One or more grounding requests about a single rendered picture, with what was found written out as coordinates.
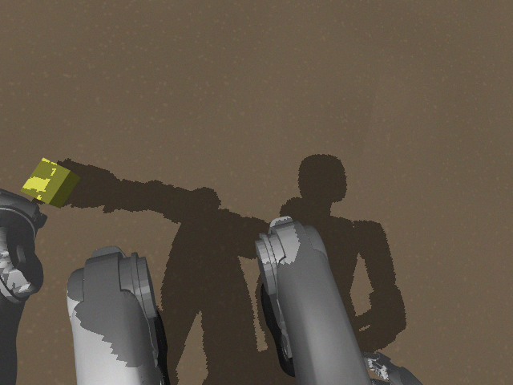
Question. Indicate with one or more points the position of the right robot hand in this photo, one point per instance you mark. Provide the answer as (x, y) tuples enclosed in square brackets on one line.
[(384, 367)]

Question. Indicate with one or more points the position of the left robot foot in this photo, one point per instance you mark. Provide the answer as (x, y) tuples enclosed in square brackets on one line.
[(163, 349)]

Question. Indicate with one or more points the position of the small box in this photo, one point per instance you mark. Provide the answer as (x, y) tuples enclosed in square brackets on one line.
[(50, 183)]

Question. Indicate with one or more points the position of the right robot foot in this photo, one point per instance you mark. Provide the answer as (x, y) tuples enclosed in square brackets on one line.
[(285, 362)]

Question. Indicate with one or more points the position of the left robot arm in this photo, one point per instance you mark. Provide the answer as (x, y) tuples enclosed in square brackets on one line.
[(21, 273)]

